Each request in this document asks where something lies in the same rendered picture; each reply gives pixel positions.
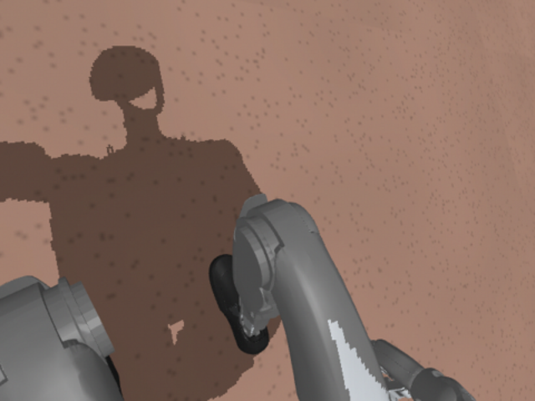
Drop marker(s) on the right robot arm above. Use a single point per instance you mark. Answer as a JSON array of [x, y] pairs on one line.
[[431, 385]]

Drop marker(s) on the right robot foot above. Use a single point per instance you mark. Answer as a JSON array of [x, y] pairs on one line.
[[222, 285]]

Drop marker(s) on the left robot foot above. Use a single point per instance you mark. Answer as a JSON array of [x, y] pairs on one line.
[[114, 372]]

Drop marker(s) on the right robot hand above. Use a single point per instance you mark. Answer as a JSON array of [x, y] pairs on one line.
[[399, 366]]

